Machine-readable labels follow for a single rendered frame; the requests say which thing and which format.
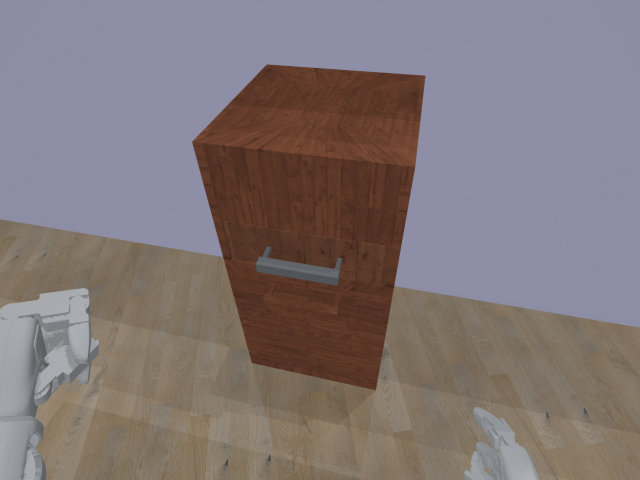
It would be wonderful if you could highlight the cabinet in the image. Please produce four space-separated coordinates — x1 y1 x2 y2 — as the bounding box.
192 65 425 390

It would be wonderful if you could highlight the right robot hand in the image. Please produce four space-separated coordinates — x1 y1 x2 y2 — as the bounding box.
464 407 539 480

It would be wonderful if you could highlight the handle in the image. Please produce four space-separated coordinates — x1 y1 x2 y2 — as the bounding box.
263 293 339 321
256 246 342 286

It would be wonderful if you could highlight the drawer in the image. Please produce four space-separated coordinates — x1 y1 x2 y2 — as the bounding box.
223 221 390 285

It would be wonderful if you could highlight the robot left forearm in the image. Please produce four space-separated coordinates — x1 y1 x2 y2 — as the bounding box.
0 416 46 480

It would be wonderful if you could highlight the left robot hand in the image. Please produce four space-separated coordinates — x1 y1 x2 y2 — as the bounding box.
0 288 99 418

